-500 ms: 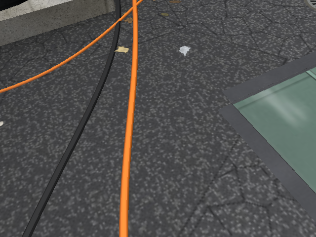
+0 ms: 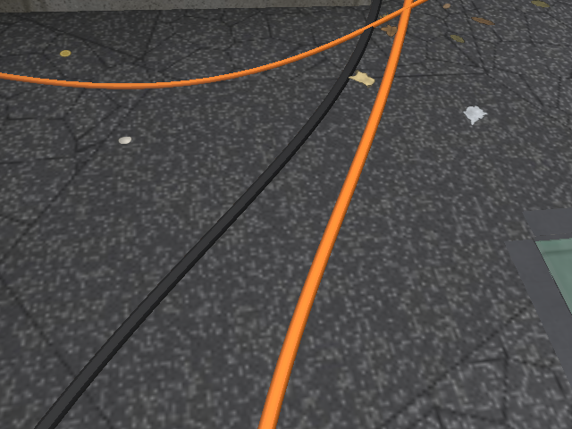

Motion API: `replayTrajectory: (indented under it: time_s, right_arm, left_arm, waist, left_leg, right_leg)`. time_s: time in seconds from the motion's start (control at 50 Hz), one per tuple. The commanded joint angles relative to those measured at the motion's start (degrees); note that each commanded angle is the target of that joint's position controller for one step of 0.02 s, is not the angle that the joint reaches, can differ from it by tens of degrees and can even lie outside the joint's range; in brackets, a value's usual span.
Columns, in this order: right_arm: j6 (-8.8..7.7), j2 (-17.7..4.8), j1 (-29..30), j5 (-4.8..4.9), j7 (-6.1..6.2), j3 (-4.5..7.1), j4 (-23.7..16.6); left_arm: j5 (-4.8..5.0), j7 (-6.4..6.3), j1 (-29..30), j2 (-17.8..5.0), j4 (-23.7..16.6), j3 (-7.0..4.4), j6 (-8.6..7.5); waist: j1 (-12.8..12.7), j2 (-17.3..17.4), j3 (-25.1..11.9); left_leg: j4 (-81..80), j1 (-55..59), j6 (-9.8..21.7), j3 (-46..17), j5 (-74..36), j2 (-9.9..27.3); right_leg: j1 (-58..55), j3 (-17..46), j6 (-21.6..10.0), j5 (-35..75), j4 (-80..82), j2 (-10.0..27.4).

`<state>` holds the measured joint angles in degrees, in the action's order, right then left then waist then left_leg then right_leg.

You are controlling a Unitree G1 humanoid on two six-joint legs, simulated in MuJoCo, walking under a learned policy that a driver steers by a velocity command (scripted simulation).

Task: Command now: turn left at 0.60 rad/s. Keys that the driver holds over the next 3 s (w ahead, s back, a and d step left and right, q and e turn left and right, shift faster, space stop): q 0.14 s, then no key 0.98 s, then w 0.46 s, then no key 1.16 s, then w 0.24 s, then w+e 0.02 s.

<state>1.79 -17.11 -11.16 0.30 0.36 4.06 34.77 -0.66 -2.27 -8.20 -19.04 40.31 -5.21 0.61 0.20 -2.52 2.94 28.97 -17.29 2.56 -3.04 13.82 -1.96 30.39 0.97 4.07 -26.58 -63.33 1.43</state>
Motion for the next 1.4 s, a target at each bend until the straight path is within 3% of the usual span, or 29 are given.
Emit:
replayTrajectory:
  time_s: [0.02,0.1,0.22,0.28,0.3,0.32,0.34,0.36,0.38,0.44,0.5,0.54,0.58,0.6,0.62,0.64,0.66,0.72,0.82,1.12,1.16,1.18,1.22,1.26,1.3,1.34,1.36,1.38,1.4]
  right_arm:
    - [-0.6,-9.21,2.69,0.01,1.2,2.36,-4.01]
    - [-0.22,-10.37,1.45,0.35,1.76,2.82,-3.4]
    - [0.34,-10.14,2.46,0.07,0.95,2.51,-3.1]
    - [0.57,-8.71,4.35,0.73,0.94,1.69,-2.8]
    - [0.4,-7.37,3.15,0.67,1.07,1.21,-2.41]
    - [0.03,-4.94,0.66,-0.58,1.09,0.41,-2.29]
    - [-0.42,-5.05,-1.27,-0.33,1.05,0.68,-2.31]
    - [-0.61,-8.17,0.38,-1.03,1.38,1.46,-2.01]
    - [-0.49,-10.14,1.85,-0.39,1.52,2.41,-1.79]
    - [0.68,-6.73,0.69,-0.12,1.6,2.12,0.16]
    - [0.34,-1.87,1.63,0.01,1.05,0.33,0.69]
    - [0.12,-2.22,1.06,0.44,0.85,0.45,1.54]
    - [0.01,-3.42,-0.46,-0.11,0.66,0.57,2.72]
    - [0.02,-6.14,-0.37,-0.63,0.93,0.94,2.04]
    - [0.17,-9.64,0.23,-0.81,1.2,1.72,2.37]
    - [0.08,-6.6,0.52,-0.85,0.74,1.26,2.81]
    - [-0.19,-4.38,1.03,-1.13,0.41,0.57,2.79]
    - [-1.3,-4.02,0.68,-1.25,0.62,0.15,3.86]
    - [-2.03,-3.28,-0.73,-1.04,1.01,-0.43,5.19]
    - [-2.67,-1.71,-2.26,-0.64,0.97,-0.96,10.72]
    - [-2.32,-2.45,-3.76,-0.26,1.22,-0.62,12.2]
    - [-2.1,-4.13,-4.35,0.07,1.32,-0.08,12.4]
    - [-2.54,-6.89,-6.52,0.49,1.29,0.62,12.64]
    - [-3.73,-7.18,-6.4,0.83,1.37,0.76,12.98]
    - [-4.14,-6.2,-3.16,1.49,1.21,0.52,12.35]
    - [-3.9,-4.55,1.11,1.41,1.04,0.05,11.21]
    - [-4.28,-0.72,2.24,0.56,0.86,-1.08,10.3]
    - [-5.26,-0.24,2.84,1.0,1.3,-1.03,7.34]
    - [-6.09,-3.61,1.74,2.08,1.28,-0.16,7.83]
  left_arm:
    - [0.08,0.02,0.09,-4.51,-4.02,-1.3,-0.99]
    - [0.37,0.4,2.58,-2.6,-4.8,-0.33,-1.17]
    - [1.1,1.59,1.97,-3.35,-4.94,-0.35,-1.76]
    - [0.96,2.36,-0.94,-2.22,-4.34,-0.2,-2.5]
    - [0.22,2.33,-1.47,-2.83,-4.36,-0.27,-2.75]
    - [-0.99,2.04,-1.81,-6.2,-5.32,-0.66,-2.78]
    - [-1.93,2.1,0.68,-7.92,-4.87,-0.7,-2.57]
    - [-1.76,2.16,1.47,-4.61,-5.47,0.07,-2.86]
    - [-1.38,2.09,1.6,-3.9,-5.38,0.4,-3.06]
    - [0.4,1.63,2.78,-4.03,-4.57,0.59,-3.1]
    - [0.28,1.8,2.38,-3.14,-3.88,0.79,-2.02]
    - [0.54,1.88,0.72,-3.48,-3.16,0.8,-1.35]
    - [1.16,2.02,-1.39,-2.94,-2.27,1.14,-1.42]
    - [0.48,2.31,-2.91,-2.42,-1.98,1.5,-2.09]
    - [-0.51,2.83,-4.55,-1.94,-2.23,1.71,-2.9]
    - [-0.92,2.85,-2.51,-1.31,-1.88,2.06,-3.11]
    - [-0.83,2.79,-0.18,-1.86,-1.88,1.98,-2.99]
    - [-0.25,2.06,-0.18,-1.39,-1.47,1.99,-2.05]
    - [-0.06,1.35,-1.74,-1.11,0.5,1.9,-1.74]
    - [0.37,-0.1,-4.99,-1.53,7.52,1.53,-1.2]
    - [0.67,-0.3,-6.08,-0.79,8.93,1.64,-0.97]
    - [1.0,-0.36,-5.5,-0.62,8.89,1.62,-1.09]
    - [1.64,-0.11,-2.75,0.29,7.18,1.85,-2.49]
    - [2.6,0.8,-1.52,0.18,6.16,1.78,-4.59]
    - [2.89,2.09,-4.5,0.32,7.27,1.79,-6.2]
    - [1.99,2.67,-15.08,-0.45,12.9,0.81,-6.71]
    - [1.49,2.58,-21.82,-3.19,14.54,0.0,-6.77]
    - [1.33,3.37,-26.34,-10.45,14.75,-1.42,-7.11]
    - [0.78,3.54,-22.1,-6.61,13.68,-0.01,-7.61]
  waist:
    - [-0.92,9.92,-8.82]
    - [0.51,10.32,-8.44]
    - [1.52,12.06,-8.2]
    - [-0.95,11.27,-8.14]
    - [-1.07,9.51,-8.06]
    - [0.65,1.03,-9.4]
    - [3.92,-9.51,-6.64]
    - [1.49,-9.64,-6.69]
    - [0.52,-8.0,-5.63]
    - [0.96,-5.15,-4.46]
    - [-0.18,-7.15,-5.66]
    - [-0.55,-7.83,-7.2]
    - [-0.03,-6.22,-7.33]
    - [-0.91,-2.61,-8.29]
    - [-3.65,5.1,-8.4]
    - [-2.04,7.22,-8.4]
    - [-1.13,6.11,-6.2]
    - [-1.15,6.84,-2.84]
    - [-1.06,5.68,-1.64]
    - [-0.91,3.18,-2.02]
    - [-0.48,4.88,-2.34]
    - [0.28,7.02,-0.41]
    - [1.91,13.26,4.46]
    - [1.7,14.67,7.93]
    - [-0.82,13.18,6.44]
    - [-5.59,8.68,1.53]
    - [-7.63,-1.43,-1.63]
    - [-7.94,-16.76,-2.59]
    - [-5.52,-10.23,0.38]
  left_leg:
    - [-8.27,9.22,10.87,-13.95,-27.53,12.8]
    - [-7.66,10.37,10.69,-16.86,-20.62,12.01]
    - [-5.91,7.36,10.63,-22.28,-18.4,12.26]
    - [-3.23,6.1,8.05,-22.81,-18.13,10.0]
    - [-2.26,3.63,5.39,-21.97,-12.75,8.11]
    - [4.81,-0.39,1.74,-16.85,-1.95,3.79]
    - [8.93,-5.33,-1.56,-8.61,12.9,-3.22]
    - [16.16,-4.72,-4.44,-6.86,19.91,-1.31]
    - [22.27,-6.06,-5.68,-6.57,20.13,-0.82]
    - [26.63,-8.11,-8.18,-6.4,16.58,0.62]
    - [13.47,-2.53,-8.69,-1.08,13.89,1.8]
    - [3.08,1.85,-8.23,0.87,7.22,1.33]
    - [-9.65,9.48,-6.18,0.67,-6.59,1.45]
    - [-8.41,13.99,-4.48,-3.44,-14.43,5.14]
    - [-3.63,13.8,-1.56,-5.48,-17.89,7.45]
    - [-3.97,9.02,0.44,-5.4,-9.32,6.97]
    - [-5.22,6.51,0.37,-5.71,-4.95,6.45]
    - [-5.92,3.64,-1.11,-5.42,-4.12,5.63]
    - [-5.86,2.73,-1.2,-5.33,-3.24,5.14]
    - [-5.41,4.51,-1.02,-3.51,-7.03,3.59]
    - [-7.24,4.58,0.26,-3.87,8.4,3.02]
    - [-9.39,3.45,2.13,-6.64,20.57,4.4]
    - [-16.86,2.47,7.7,-19.11,35.67,12.81]
    - [-19.67,1.62,11.21,-26.3,32.76,17.93]
    - [-17.39,2.59,9.59,-21.64,24.63,16.64]
    - [-8.94,-5.55,5.18,-10.82,13.79,9.27]
    - [7.31,-11.14,1.47,-2.82,8.7,3.63]
    - [23.3,-22.13,-1.37,1.65,16.41,-2.63]
    - [33.3,-26.57,-0.75,-3.39,19.22,0.52]
  right_leg:
    - [3.55,2.25,0.82,5.22,-1.39,-0.64]
    - [1.45,3.05,1.26,6.84,11.6,-1.78]
    - [-7.54,2.73,0.02,5.1,22.94,-2.56]
    - [-15.56,1.49,-1.95,13.74,37.65,-2.52]
    - [-20.4,3.21,-3.21,21.07,42.51,-0.17]
    - [-25.35,11.6,-6.24,30.87,43.94,9.08]
    - [-22.55,19.64,-14.46,38.33,44.11,15.81]
    - [-19.61,23.07,-19.54,35.03,46.01,18.92]
    - [-19.8,22.0,-19.71,32.7,46.27,17.63]
    - [-21.29,15.74,-16.52,32.48,44.27,13.39]
    - [-22.3,9.8,-14.79,37.18,41.92,8.99]
    - [-23.77,9.72,-14.86,38.68,40.14,8.65]
    - [-21.69,9.45,-11.98,34.83,39.67,7.66]
    - [-18.6,8.75,-8.92,29.23,39.16,6.77]
    - [-16.73,4.69,-6.13,22.48,38.72,2.93]
    - [-19.88,1.68,-3.61,16.67,38.19,0.82]
    - [-20.09,1.24,-2.6,15.85,37.3,0.51]
    - [-19.38,1.45,-2.86,18.15,36.64,0.71]
    - [-19.46,1.49,-2.25,18.31,36.72,0.74]
    - [-20.43,1.56,-1.21,21.1,37.26,1.03]
    - [-19.05,-1.5,-1.58,9.11,34.79,-1.67]
    - [-15.51,-3.39,-2.11,2.04,31.41,-3.31]
    - [-6.66,-4.39,-3.36,-1.07,22.64,-3.48]
    - [-2.61,-0.55,-6.07,-1.8,18.3,-0.03]
    - [-7.47,-0.76,-8.52,-1.0,27.12,0.98]
    - [-28.3,-2.72,-7.85,13.24,36.71,-2.21]
    - [-35.98,9.95,-9.56,8.42,42.76,6.05]
    - [-40.44,36.17,-17.85,-0.5,53.02,18.7]
    - [-37.31,41.1,-20.76,-5.28,54.89,21.71]
